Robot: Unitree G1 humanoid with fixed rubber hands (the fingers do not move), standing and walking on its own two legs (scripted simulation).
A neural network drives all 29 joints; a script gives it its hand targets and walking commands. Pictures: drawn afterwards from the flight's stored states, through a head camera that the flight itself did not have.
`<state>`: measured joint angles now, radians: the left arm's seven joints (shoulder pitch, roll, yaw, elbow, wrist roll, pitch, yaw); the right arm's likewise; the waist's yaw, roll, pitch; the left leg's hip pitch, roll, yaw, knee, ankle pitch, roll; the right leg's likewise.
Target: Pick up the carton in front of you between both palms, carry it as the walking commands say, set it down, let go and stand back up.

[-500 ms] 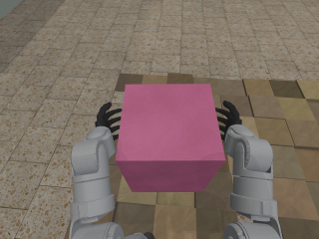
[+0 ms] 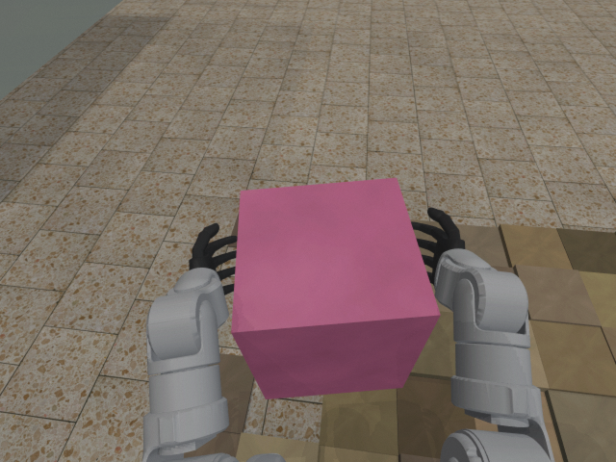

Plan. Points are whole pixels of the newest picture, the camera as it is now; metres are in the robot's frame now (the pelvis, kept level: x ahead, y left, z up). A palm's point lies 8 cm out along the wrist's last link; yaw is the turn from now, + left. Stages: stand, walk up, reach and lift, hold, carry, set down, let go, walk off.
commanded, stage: carry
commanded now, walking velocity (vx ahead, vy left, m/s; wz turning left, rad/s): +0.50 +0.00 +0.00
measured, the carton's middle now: (326, 295) +0.33 +0.02 +0.01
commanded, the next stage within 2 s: none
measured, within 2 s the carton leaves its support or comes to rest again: neither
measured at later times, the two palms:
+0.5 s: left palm (224, 128) +0.64 +0.22 +0.07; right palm (388, 134) +0.62 -0.08 +0.08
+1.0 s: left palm (239, 26) +1.03 +0.25 +0.10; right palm (360, 27) +1.05 -0.05 +0.09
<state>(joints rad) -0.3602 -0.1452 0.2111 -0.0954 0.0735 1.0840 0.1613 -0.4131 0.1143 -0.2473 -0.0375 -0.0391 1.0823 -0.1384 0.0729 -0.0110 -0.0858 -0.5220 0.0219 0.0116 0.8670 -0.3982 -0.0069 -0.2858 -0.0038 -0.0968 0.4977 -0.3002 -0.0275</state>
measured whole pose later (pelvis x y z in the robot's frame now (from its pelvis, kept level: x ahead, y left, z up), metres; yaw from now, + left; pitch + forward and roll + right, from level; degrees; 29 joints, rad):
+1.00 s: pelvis +0.71 +0.08 +0.00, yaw +0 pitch +6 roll +0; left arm -0.47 -0.15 0.23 -0.14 -0.01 1.10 0.21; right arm -0.43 0.15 -0.32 -0.19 -0.07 1.12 -0.14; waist 0.12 0.01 -0.02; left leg -0.69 0.04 0.02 0.73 -0.15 0.04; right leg -0.17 0.05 -0.10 0.49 -0.43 -0.08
